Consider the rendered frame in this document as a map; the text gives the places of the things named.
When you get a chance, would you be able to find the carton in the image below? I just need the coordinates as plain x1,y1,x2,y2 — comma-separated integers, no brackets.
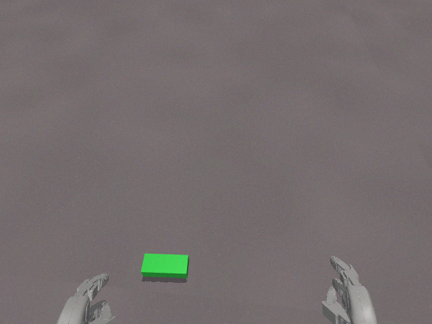
141,253,189,278

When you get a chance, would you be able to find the right robot hand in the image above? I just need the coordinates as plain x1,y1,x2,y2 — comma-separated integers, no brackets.
322,256,377,324

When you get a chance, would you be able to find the left robot hand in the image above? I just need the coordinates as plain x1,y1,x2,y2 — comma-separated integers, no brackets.
56,273,115,324

